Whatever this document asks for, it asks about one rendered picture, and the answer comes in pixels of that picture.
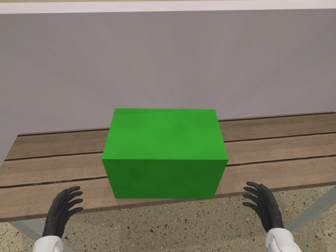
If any right robot hand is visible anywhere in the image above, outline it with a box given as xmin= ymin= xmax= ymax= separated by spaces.
xmin=243 ymin=182 xmax=284 ymax=233

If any left robot hand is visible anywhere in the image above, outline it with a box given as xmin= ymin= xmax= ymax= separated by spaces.
xmin=42 ymin=186 xmax=83 ymax=238

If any table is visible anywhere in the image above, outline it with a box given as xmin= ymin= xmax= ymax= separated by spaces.
xmin=0 ymin=111 xmax=336 ymax=252

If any robot right forearm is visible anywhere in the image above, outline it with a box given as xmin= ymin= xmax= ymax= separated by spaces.
xmin=265 ymin=228 xmax=302 ymax=252

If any robot left forearm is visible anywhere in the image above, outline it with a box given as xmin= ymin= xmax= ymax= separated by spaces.
xmin=33 ymin=236 xmax=64 ymax=252

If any carton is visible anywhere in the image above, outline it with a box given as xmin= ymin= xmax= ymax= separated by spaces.
xmin=102 ymin=108 xmax=228 ymax=198

